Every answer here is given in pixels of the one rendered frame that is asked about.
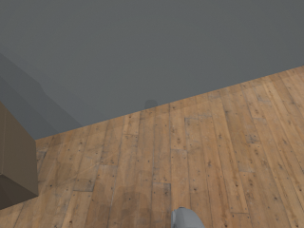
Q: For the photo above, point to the robot right thigh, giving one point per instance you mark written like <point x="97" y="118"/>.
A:
<point x="185" y="218"/>

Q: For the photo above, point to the cupboard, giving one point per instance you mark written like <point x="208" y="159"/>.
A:
<point x="18" y="162"/>

